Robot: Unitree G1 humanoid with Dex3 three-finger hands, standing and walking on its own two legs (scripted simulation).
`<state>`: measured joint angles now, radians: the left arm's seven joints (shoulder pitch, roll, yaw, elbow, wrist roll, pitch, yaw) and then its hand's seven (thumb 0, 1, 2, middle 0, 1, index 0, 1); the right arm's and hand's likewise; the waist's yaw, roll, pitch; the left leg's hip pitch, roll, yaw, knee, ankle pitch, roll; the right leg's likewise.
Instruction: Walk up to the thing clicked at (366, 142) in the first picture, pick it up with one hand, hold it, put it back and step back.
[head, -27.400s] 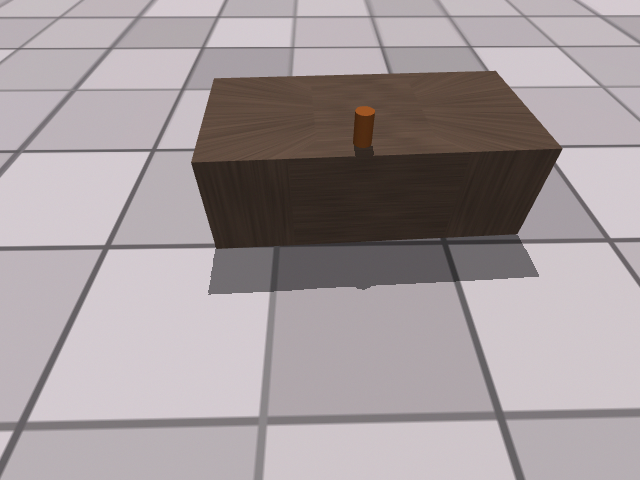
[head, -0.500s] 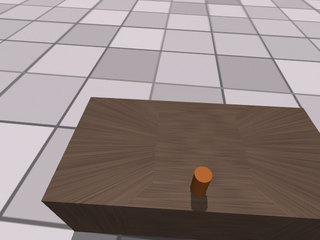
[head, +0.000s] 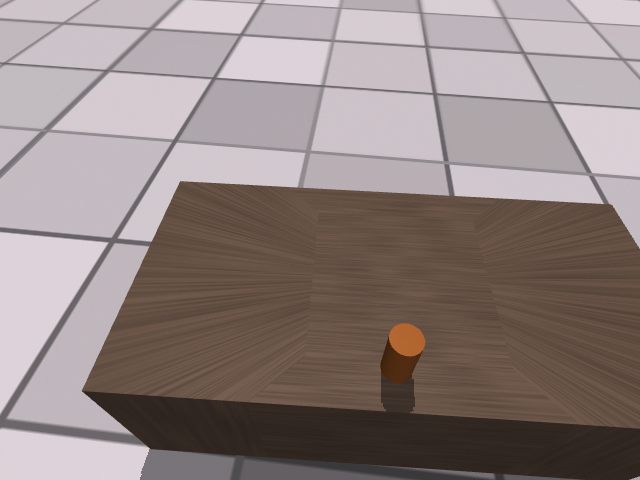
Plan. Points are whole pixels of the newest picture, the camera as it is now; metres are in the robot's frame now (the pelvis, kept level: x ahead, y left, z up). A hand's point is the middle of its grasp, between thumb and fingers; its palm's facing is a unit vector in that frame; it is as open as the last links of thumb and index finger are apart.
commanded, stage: step back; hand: right
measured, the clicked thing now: (401, 354) +0.42 -0.15 -0.27
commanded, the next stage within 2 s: none
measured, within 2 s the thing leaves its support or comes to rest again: neither
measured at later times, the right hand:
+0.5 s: hand out of the picture +0.01 -0.28 -0.18, palm faces -0.15 +0.91 -0.39, open 7.4 cm
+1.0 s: hand out of the picture -0.08 -0.26 -0.17, palm faces -0.01 +0.93 -0.38, open 7.4 cm
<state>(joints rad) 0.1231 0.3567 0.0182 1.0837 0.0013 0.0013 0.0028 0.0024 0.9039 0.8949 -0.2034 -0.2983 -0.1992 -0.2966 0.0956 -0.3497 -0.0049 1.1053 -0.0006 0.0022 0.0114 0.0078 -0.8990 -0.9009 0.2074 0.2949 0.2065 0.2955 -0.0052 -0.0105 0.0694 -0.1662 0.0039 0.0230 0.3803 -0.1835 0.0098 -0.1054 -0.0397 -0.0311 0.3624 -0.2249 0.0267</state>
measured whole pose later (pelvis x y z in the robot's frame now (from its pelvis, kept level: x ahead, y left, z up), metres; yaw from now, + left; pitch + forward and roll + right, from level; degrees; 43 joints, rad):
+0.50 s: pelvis -0.09 -0.01 -0.02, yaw +5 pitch -1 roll +0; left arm 0.08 0.36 0.05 0.84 0.03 0.02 0.02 0.00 0.90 0.89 -0.21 -0.30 -0.20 -0.30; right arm 0.12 -0.42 -0.04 0.93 -0.01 0.07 0.00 0.01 -0.90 -0.90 0.21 0.29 0.20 0.30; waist 0.01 0.02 0.20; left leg -0.35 -0.04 -0.08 0.88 -0.50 -0.01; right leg -0.38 -0.07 -0.08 0.64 -0.25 -0.01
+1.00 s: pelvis -0.22 +0.00 -0.03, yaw -2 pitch -2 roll -2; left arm 0.19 0.37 0.07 0.88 0.03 0.02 0.01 0.00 0.91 0.89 -0.20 -0.30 -0.20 -0.30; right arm 0.07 -0.40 -0.04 0.83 -0.01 0.06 0.00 0.01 -0.90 -0.90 0.21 0.30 0.21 0.30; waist 0.00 0.06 0.18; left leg -0.42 0.07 0.04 0.73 -0.29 0.02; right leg -0.24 0.05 0.02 0.65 -0.38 -0.01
